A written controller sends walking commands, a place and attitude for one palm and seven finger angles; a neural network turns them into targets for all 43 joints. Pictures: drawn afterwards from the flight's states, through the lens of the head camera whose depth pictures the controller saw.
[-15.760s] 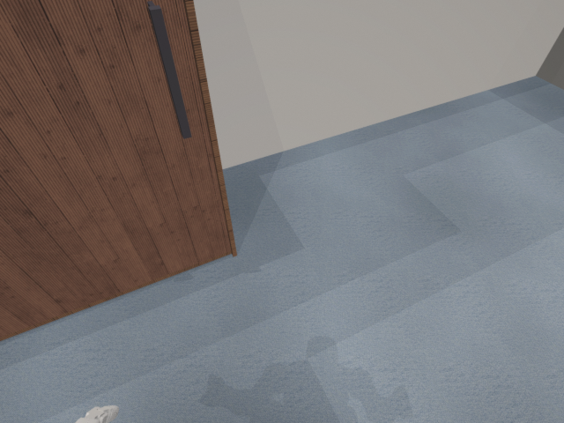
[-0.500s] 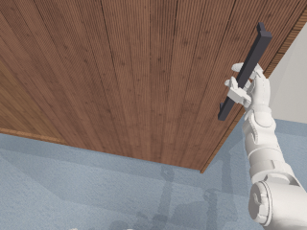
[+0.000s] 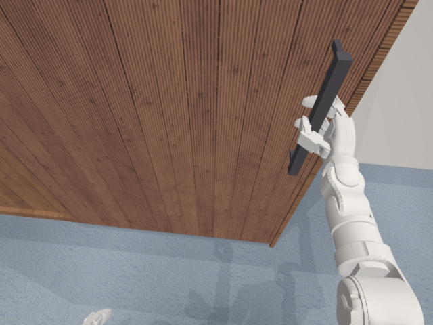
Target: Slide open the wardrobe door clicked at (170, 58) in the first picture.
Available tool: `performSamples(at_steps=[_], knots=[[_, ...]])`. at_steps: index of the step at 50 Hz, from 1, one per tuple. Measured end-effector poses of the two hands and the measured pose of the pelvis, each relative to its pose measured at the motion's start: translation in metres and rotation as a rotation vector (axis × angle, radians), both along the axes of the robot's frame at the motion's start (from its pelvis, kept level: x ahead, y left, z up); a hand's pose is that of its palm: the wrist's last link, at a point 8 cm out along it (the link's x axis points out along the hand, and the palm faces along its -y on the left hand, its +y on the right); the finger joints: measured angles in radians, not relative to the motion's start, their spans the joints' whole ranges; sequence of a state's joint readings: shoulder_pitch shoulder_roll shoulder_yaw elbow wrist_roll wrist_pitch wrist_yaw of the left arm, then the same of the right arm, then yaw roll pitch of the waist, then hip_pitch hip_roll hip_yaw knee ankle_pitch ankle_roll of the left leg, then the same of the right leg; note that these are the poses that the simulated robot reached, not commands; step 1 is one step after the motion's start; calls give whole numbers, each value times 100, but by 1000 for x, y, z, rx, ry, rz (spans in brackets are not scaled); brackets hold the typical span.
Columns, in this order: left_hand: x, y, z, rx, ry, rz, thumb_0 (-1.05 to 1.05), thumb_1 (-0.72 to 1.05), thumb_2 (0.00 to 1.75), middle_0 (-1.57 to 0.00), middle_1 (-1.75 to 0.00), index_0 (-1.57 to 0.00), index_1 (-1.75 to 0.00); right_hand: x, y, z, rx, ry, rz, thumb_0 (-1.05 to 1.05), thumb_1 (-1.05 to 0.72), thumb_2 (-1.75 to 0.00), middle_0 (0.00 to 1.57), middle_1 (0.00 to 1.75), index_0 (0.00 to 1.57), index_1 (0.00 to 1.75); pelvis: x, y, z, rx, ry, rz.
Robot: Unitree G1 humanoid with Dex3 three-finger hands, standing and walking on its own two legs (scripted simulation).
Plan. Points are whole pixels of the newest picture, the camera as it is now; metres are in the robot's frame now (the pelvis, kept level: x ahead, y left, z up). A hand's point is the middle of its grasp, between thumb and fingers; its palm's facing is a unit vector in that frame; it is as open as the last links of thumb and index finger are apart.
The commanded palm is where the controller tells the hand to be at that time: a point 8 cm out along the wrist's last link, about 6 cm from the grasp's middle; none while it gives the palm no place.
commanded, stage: tug the door sideways, standing still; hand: right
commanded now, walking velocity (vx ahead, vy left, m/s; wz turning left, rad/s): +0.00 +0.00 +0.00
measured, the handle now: (310, 119) +0.50 -0.14 +0.10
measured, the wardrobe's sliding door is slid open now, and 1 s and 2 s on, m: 0.00 0.02 0.19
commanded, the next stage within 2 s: step sideways, sliding the door along in 0.50 s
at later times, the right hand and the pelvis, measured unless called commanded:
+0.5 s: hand (296, 134) +0.44 -0.10 +0.11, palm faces +0.07 +1.00 -0.03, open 5.9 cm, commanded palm +0.42 -0.09 +0.12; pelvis -0.03 -0.01 -0.01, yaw -1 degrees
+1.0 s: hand (290, 131) +0.45 -0.09 +0.12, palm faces +0.12 +0.99 -0.10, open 6.0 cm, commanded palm +0.42 -0.10 +0.12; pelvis -0.01 +0.05 +0.00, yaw -3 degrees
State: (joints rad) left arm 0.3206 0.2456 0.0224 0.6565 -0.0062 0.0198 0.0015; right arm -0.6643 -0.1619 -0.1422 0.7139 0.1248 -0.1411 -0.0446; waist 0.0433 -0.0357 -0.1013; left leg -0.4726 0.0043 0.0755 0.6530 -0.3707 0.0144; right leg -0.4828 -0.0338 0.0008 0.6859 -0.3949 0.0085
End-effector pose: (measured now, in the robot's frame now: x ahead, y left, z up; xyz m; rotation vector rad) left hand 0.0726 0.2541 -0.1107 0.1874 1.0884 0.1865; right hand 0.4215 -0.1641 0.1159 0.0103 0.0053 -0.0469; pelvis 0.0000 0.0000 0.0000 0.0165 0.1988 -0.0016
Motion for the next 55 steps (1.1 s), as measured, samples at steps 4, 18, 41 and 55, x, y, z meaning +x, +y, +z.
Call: performSamples(at_steps=[4,18,41,55], knots=[[-3,-5,-3,-9,-3,-19,0,90,90,-20,-30,-20,-30,-1,1,0,-5,0,-15,1,-72,-84,33,138,34,137,-6,-1,-2,0,4,-10],[-64,-15,-15,-34,89,-11,0,90,90,-20,-30,-20,-30,-3,8,0,-33,-9,-34,0,-77,-82,28,140,25,140,-26,-7,-8,6,9,-21],[-47,-2,-14,38,20,79,1,90,90,-20,-30,-20,-30,1,20,5,-98,37,22,1,-71,-82,36,132,32,140,-24,1,-4,-10,-109,16],[43,47,-7,40,-18,-125,1,90,90,-20,-30,-20,-30,-3,32,7,-118,59,-101,1,-74,-85,31,128,23,140,-4,63,8,-68,-181,-82]])
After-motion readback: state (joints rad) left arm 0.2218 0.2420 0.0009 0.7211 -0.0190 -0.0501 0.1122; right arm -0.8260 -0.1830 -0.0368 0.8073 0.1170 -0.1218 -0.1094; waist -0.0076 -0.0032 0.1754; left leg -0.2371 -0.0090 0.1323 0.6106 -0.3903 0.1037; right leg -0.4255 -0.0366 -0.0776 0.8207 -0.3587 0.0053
